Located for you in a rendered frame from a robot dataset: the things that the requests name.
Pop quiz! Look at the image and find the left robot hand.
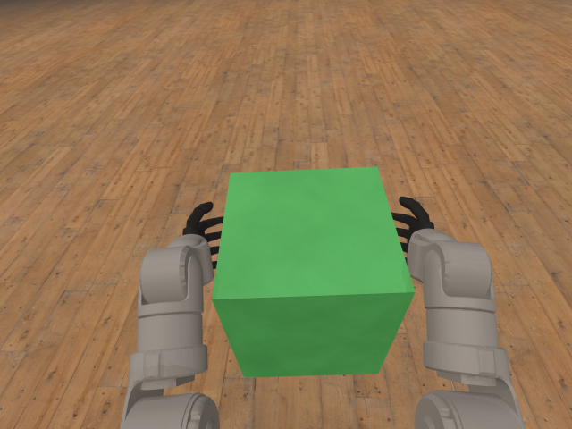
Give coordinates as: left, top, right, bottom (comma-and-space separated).
182, 202, 223, 269

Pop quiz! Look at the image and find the robot left upper arm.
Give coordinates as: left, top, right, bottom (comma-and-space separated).
122, 392, 220, 429

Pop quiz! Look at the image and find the right robot hand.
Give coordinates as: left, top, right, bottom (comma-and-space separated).
391, 197, 434, 265

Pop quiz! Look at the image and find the robot right forearm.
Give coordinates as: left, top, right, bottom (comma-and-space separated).
407, 229, 526, 429

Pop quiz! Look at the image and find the robot right upper arm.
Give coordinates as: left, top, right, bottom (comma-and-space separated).
415, 390, 524, 429

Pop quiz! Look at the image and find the robot left forearm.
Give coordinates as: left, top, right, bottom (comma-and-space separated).
120, 234, 215, 429

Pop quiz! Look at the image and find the carton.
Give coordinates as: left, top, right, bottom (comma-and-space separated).
212, 166, 415, 378

